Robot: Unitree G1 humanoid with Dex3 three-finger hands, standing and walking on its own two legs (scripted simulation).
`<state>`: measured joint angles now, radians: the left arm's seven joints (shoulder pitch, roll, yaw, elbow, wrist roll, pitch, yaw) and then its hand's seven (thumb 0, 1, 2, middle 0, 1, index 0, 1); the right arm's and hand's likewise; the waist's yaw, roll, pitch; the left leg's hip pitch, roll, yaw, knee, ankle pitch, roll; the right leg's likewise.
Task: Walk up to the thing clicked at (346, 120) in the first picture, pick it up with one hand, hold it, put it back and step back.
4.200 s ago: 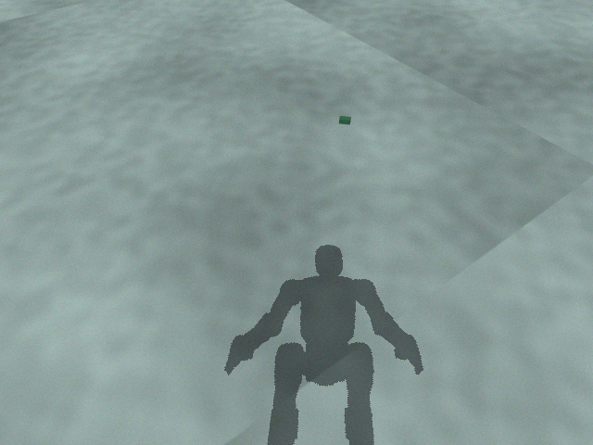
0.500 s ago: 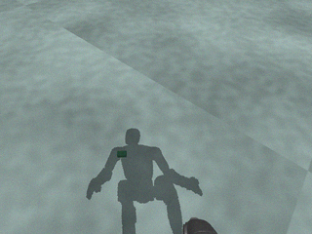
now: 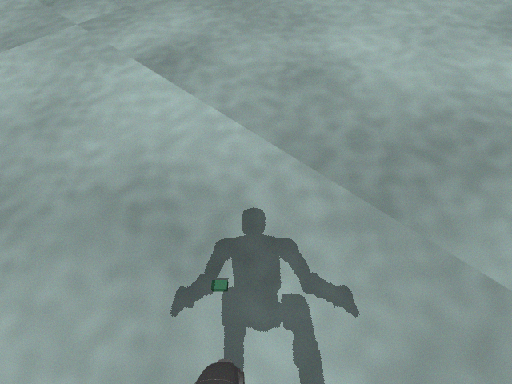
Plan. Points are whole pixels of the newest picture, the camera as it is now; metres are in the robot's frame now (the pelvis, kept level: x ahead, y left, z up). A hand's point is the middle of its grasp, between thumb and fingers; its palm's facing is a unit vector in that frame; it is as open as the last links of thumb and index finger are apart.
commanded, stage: walk up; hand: left
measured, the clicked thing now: (219, 285) +0.56 +0.24 -0.75
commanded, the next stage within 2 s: stand in 1.48 s
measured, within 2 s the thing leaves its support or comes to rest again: neither
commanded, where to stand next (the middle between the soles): +0.18 +0.01 m, yaw -1 degrees
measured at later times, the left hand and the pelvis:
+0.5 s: hand (120, 372) +0.16 +0.29 -0.16, palm faces -0.06 -0.92 -0.38, open 7.4 cm; pelvis +0.09 +0.02 -0.01, yaw -1 degrees
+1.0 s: hand (138, 339) +0.21 +0.27 -0.14, palm faces -0.05 -0.95 -0.32, open 7.4 cm; pelvis +0.10 +0.02 +0.01, yaw -2 degrees
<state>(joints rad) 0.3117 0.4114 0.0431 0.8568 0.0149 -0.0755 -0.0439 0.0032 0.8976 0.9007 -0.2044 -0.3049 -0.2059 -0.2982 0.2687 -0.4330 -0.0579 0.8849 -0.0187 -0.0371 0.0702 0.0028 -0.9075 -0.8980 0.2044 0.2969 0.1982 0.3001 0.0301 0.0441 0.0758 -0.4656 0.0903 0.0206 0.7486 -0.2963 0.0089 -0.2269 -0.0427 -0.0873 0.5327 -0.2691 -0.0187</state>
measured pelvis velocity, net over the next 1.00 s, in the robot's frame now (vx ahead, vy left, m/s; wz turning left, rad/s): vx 0.10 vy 0.02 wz -0.03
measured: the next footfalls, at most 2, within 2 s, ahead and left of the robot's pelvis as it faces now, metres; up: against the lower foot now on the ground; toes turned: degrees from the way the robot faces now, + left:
left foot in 0.06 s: +0.16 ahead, +0.15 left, +0.00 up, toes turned +3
right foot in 0.40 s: +0.17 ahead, -0.12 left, +0.00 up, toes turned -3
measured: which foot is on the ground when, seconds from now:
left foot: up 0.00-0.04, down 0.06-1.00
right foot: down 0.00-0.10, up 0.12-0.38, down 0.40-1.00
